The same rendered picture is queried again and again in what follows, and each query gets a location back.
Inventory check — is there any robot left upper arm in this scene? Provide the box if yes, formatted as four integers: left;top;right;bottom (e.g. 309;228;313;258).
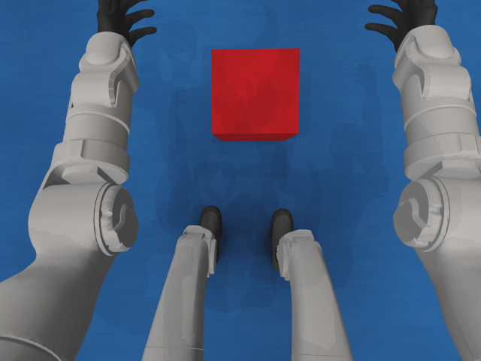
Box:
0;182;139;361

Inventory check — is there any robot right hand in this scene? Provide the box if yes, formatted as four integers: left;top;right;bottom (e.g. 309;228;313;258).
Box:
365;0;438;52

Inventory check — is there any left robot shin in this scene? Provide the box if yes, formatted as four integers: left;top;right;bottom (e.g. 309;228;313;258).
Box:
175;226;215;250

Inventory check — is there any robot left hand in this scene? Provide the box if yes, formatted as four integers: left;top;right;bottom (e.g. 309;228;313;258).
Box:
96;0;157;48

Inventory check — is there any right robot thigh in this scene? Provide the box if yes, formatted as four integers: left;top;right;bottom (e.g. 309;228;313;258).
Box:
280;237;354;361

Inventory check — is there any robot right forearm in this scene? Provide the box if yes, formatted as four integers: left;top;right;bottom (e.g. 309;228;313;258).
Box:
392;25;481;181

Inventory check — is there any carton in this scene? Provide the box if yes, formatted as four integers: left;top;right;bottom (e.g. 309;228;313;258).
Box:
211;48;300;141

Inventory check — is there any robot right upper arm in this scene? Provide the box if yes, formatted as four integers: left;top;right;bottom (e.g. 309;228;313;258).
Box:
393;175;481;361

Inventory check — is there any robot left forearm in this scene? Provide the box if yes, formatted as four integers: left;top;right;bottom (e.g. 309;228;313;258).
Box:
28;32;140;247

